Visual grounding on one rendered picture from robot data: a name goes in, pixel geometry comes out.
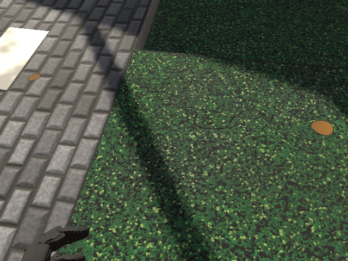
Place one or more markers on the left robot hand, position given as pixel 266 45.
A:
pixel 53 240

